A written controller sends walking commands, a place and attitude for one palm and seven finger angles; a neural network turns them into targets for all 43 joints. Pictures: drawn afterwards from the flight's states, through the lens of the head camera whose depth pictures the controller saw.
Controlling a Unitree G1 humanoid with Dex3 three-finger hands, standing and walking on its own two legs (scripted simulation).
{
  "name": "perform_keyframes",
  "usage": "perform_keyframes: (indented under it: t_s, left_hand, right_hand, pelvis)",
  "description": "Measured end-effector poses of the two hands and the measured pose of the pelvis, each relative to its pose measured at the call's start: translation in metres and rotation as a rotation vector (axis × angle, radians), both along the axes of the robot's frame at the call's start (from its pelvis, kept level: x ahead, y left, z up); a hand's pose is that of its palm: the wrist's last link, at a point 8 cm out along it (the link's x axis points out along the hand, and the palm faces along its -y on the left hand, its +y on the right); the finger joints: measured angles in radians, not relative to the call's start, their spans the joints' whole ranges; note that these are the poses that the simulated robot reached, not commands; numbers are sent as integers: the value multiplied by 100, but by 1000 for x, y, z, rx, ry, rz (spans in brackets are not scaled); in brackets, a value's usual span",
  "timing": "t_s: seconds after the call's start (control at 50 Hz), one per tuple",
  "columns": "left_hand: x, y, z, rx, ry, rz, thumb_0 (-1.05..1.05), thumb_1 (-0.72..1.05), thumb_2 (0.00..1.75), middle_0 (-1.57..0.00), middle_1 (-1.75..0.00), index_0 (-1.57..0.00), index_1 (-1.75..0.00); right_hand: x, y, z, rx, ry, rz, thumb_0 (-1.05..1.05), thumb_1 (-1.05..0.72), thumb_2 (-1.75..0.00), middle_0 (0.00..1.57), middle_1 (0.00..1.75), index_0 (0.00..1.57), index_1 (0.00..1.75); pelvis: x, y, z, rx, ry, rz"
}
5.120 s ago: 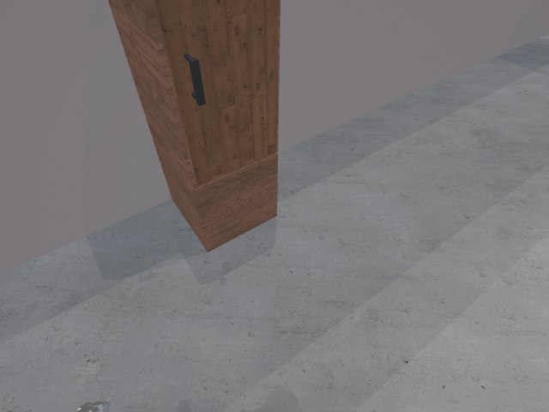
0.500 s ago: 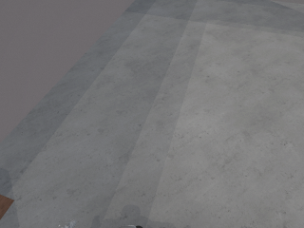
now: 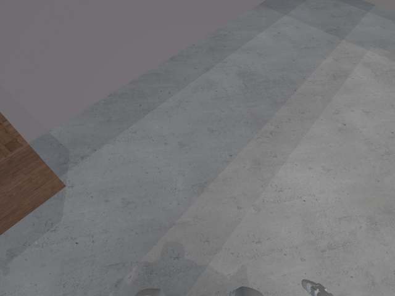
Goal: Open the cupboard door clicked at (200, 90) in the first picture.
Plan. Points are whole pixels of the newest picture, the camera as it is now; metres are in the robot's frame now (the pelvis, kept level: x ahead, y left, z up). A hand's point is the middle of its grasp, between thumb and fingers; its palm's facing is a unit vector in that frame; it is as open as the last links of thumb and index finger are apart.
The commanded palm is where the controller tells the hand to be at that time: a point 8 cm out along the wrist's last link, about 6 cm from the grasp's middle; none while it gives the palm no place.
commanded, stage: turn to face it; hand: left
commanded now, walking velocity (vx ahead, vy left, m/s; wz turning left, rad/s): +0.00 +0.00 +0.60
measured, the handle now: out of the picture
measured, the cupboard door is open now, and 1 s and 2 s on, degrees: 0 0 0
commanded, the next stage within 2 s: take the last steps up to it in 1.30 s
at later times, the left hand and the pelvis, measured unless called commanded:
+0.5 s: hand out of the picture +0.04 +0.17 -0.13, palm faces +0.30 -0.91 -0.29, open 7.4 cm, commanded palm none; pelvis +0.01 -0.04 +0.01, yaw +19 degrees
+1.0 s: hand out of the picture -0.04 +0.22 -0.14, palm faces +0.59 -0.76 -0.28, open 7.4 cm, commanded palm none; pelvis +0.01 -0.01 +0.01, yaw +36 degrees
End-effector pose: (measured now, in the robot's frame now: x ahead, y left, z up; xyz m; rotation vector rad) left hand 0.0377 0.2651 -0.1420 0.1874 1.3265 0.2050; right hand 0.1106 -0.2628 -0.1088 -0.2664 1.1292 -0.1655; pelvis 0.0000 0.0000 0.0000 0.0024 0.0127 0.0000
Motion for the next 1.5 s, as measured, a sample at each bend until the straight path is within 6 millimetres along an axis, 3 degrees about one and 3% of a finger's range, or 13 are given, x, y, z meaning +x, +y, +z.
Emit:
perform_keyframes:
  t_s: [0.14,0.3,0.42,0.54,0.64,0.74,0.78,0.88,1.02,1.12,1.2,1.38,1.5]
  left_hand:
    - [17,10,24,32,-104,56,0,91,90,-20,-30,-20,-30]
    - [35,-16,41,90,-238,90,0,91,90,-20,-30,-20,-30]
    - [6,-41,51,94,-221,161,0,91,90,-20,-30,-20,-30]
    - [-33,-54,44,62,-155,257,0,91,90,-21,-30,-20,-30]
    - [-75,-50,28,32,-95,360,0,90,90,-21,-30,-21,-30]
    - [-124,-32,1,8,-30,476,0,90,90,-21,-30,-21,-30]
    - [-136,-26,0,11,2,507,0,91,90,-21,-30,-20,-30]
    - [-137,-14,15,29,-36,556,1,91,90,-20,-30,-20,-30]
    - [-111,-13,33,82,-134,587,0,91,90,-20,-30,-20,-30]
    - [-90,-29,40,132,-200,596,0,91,90,-20,-30,-20,-30]
    - [-92,-55,47,145,-204,620,0,91,90,-20,-30,-20,-30]
    - [-134,-110,42,77,-103,750,0,91,90,-21,-30,-20,-30]
    - [-184,-139,26,5,-24,852,0,90,90,-21,-30,-21,-30]
  right_hand:
    - [8,13,2,22,30,66,0,-91,-90,20,30,20,30]
    - [17,-6,-26,82,67,113,1,-90,-90,21,30,20,30]
    - [32,-17,-27,88,102,174,1,-91,-90,20,30,20,30]
    - [49,-10,-19,72,139,259,1,-91,-90,20,30,19,30]
    - [74,18,-14,41,133,365,1,-91,-90,20,30,19,30]
    - [104,60,-12,8,47,478,1,-91,-90,20,30,19,30]
    - [109,72,-6,5,21,505,1,-91,-90,20,30,19,30]
    - [111,88,4,1,23,551,0,-91,-90,20,30,20,30]
    - [115,91,-5,34,67,598,0,-91,-90,20,30,20,30]
    - [127,78,-26,68,100,616,1,-90,-90,21,30,20,30]
    - [138,71,-33,74,124,636,1,-91,-90,20,30,20,30]
    - [151,77,-23,50,165,720,1,-91,-90,20,30,19,30]
    - [153,109,-15,21,149,812,1,-91,-90,20,30,19,30]
  pelvis:
    - [2,-3,11,-13,0,83]
    - [8,-31,1,12,1,182]
    - [10,-42,9,27,-18,271]
    - [12,-43,14,41,-15,355]
    - [9,-33,10,33,-8,423]
    - [3,-14,-5,12,0,489]
    - [2,-11,-3,7,-3,504]
    - [3,-7,9,-10,-6,559]
    - [12,-16,13,-3,-3,635]
    - [27,-33,4,20,3,684]
    - [33,-43,5,31,-8,729]
    - [36,-49,16,51,-12,805]
    - [25,-42,14,34,-15,847]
